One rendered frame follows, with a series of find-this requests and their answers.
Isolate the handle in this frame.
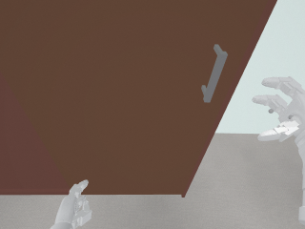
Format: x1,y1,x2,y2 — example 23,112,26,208
201,44,228,103

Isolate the wardrobe door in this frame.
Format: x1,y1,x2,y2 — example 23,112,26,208
0,72,70,189
0,0,268,195

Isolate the robot right hand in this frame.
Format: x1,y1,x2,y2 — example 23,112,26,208
252,76,305,142

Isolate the robot left hand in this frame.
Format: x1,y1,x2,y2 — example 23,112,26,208
54,179,92,229

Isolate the robot right forearm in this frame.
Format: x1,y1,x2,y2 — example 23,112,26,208
295,130,305,225

